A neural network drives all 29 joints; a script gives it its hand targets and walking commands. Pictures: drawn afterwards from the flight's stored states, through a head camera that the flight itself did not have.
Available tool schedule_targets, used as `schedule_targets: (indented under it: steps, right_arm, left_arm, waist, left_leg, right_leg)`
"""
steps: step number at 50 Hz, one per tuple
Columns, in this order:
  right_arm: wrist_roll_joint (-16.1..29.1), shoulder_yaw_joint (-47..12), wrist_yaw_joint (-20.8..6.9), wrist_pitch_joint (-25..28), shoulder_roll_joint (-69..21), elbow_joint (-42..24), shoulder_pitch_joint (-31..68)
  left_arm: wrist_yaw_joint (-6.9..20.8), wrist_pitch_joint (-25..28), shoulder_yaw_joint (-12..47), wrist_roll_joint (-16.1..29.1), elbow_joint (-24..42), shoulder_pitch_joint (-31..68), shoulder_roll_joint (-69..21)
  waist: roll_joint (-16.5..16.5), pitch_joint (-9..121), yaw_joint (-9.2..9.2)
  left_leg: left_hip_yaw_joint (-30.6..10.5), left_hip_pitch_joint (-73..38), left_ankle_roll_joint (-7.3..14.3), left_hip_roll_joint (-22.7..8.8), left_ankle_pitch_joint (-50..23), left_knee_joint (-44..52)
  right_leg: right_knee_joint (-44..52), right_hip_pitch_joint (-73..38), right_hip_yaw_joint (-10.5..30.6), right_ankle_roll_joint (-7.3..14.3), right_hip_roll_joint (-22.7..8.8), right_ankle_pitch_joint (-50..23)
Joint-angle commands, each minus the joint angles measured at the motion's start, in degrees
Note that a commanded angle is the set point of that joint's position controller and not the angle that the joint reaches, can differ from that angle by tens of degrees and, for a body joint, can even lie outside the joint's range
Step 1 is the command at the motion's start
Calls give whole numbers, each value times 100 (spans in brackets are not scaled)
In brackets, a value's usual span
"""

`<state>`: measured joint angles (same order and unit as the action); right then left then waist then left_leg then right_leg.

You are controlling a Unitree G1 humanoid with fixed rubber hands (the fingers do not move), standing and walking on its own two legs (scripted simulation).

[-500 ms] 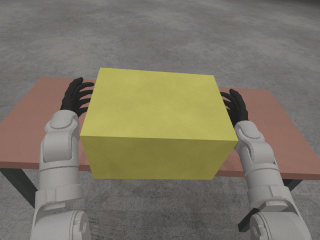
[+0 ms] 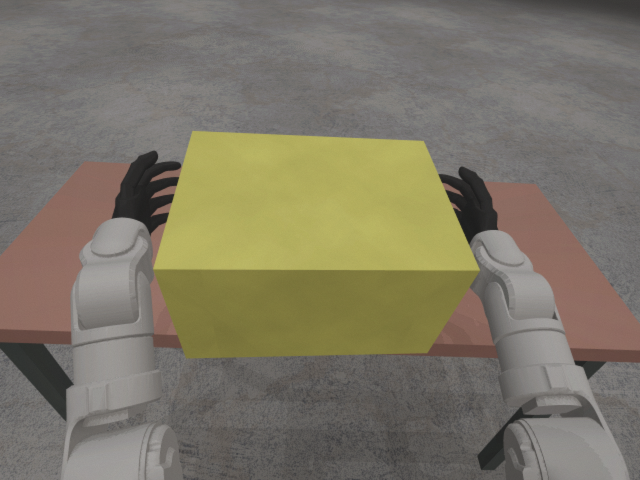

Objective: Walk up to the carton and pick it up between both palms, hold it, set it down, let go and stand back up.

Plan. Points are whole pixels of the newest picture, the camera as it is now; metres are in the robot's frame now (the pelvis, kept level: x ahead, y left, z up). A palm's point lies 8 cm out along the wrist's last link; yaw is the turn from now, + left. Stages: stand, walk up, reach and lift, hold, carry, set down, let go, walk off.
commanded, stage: reach and lift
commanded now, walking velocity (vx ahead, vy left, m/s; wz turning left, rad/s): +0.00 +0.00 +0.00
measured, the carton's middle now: (311, 243) +0.38 +0.01 +0.14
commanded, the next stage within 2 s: hold in 0.18 s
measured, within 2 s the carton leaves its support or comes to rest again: neither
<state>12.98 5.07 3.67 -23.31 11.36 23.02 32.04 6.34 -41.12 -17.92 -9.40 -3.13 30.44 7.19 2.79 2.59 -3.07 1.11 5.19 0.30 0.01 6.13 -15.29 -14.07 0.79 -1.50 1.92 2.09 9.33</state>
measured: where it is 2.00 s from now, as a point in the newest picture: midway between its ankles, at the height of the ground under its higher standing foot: outside the picture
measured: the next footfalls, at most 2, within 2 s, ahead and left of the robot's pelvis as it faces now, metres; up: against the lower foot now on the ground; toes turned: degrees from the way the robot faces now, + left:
none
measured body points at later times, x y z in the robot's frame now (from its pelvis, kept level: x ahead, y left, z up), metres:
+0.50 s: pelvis +0.00 +0.00 +0.00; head -0.05 +0.02 +0.45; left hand +0.37 +0.21 +0.21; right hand +0.37 -0.20 +0.19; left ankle +0.03 +0.11 -0.75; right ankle -0.01 -0.09 -0.75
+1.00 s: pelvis +0.00 +0.00 +0.00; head -0.06 +0.02 +0.45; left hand +0.36 +0.21 +0.22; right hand +0.37 -0.20 +0.20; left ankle +0.03 +0.11 -0.75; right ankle -0.01 -0.09 -0.75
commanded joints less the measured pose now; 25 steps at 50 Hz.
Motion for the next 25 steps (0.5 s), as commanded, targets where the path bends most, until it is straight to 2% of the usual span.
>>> schedule_targets:
  steps: [1, 6, 9, 13, 14, 16, 18, 21, 22, 25]
  right_arm:
    - [432, -1869, -647, 168, -2510, -1412, 3949]
    - [464, -1826, -660, 158, -2549, -1567, 4125]
    - [440, -1756, -651, 95, -2500, -1247, 4117]
    - [456, -1746, -672, 92, -2582, -1294, 4333]
    - [507, -1778, -672, 90, -2636, -1295, 4372]
    - [501, -1796, -642, 65, -2638, -1275, 4357]
    - [516, -1807, -639, 44, -2609, -1314, 4406]
    - [591, -1865, -625, 44, -2584, -1504, 4291]
    - [612, -1916, -621, 17, -2522, -1401, 4276]
    - [586, -1859, -593, -22, -2537, -1442, 4184]
  left_arm:
    - [600, 217, 2319, 676, 558, 2941, -2364]
    - [607, 207, 2303, 670, 536, 3047, -2409]
    - [635, 153, 2204, 599, 316, 3112, -2401]
    - [637, 152, 2177, 682, 238, 3250, -2430]
    - [628, 164, 2196, 663, 325, 3298, -2434]
    - [631, 128, 2212, 650, 260, 3238, -2435]
    - [645, 105, 2227, 680, 294, 3313, -2412]
    - [636, 100, 2294, 739, 461, 3153, -2443]
    - [636, 90, 2258, 733, 463, 3106, -2386]
    - [649, 35, 2288, 717, 599, 3163, -2389]
  waist:
    - [-241, 1767, -7]
    - [-285, 1857, 1]
    - [-341, 1657, -29]
    - [-192, 1725, 52]
    - [-297, 1829, 21]
    - [-251, 1829, -17]
    - [-293, 1865, 31]
    - [-252, 2006, -48]
    - [-231, 1940, 18]
    - [-298, 1891, -67]
  left_leg:
    - [1, -1157, -135, 144, -937, -81]
    - [10, -1201, -145, 140, -908, -64]
    - [24, -1054, -132, 159, -707, -7]
    - [14, -1021, -52, 131, -581, 37]
    - [8, -1099, -86, 134, -708, -1]
    - [-12, -1163, -83, 137, -804, -14]
    - [-4, -1130, -106, 142, -789, -25]
    - [-57, -1225, -118, 135, -1092, -100]
    - [-56, -1261, -124, 134, -1199, -111]
    - [-46, -1267, -158, 112, -1158, -81]
  right_leg:
    - [179, 354, -1, -313, -12, -1212]
    - [168, 375, -28, -314, 18, -1122]
    - [232, 384, 29, -308, -26, -939]
    - [222, 422, 25, -290, -35, -786]
    - [203, 355, 2, -293, -28, -891]
    - [209, 363, 2, -297, -17, -997]
    - [206, 367, 39, -288, -15, -1019]
    - [171, 296, 15, -298, 5, -1282]
    - [171, 281, 36, -302, 21, -1359]
    - [187, 210, 53, -309, 13, -1379]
